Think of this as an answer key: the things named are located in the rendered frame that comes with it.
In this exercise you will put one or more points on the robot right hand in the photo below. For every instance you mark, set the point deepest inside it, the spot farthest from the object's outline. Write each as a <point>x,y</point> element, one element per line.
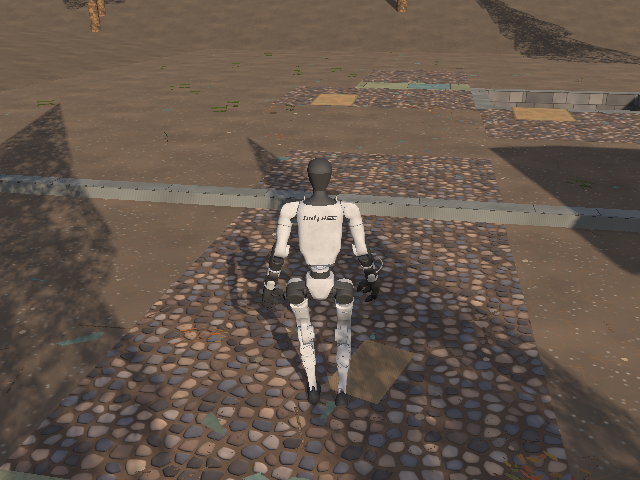
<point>374,286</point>

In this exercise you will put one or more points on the robot left hand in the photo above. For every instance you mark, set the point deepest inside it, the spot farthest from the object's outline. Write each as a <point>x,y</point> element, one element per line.
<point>267,297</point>

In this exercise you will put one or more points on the robot right upper arm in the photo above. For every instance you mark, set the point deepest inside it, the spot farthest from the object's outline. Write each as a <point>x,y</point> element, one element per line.
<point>351,211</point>

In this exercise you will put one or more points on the robot right thigh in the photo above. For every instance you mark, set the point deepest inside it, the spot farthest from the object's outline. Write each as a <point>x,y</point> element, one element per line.
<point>344,298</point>

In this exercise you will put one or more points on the robot left thigh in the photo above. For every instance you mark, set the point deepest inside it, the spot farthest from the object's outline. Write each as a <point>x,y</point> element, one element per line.
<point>296,296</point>

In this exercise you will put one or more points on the right robot forearm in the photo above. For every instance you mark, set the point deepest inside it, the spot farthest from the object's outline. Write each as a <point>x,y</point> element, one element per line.
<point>367,265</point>

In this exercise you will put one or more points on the robot thigh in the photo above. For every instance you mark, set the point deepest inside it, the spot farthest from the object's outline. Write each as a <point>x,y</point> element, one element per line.
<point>296,296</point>
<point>344,298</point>

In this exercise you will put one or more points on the robot left upper arm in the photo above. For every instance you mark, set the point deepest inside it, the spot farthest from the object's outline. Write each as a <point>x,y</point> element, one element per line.
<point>288,211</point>

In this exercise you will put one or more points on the left robot forearm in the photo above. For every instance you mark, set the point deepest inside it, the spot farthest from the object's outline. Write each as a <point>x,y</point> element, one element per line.
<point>274,269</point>

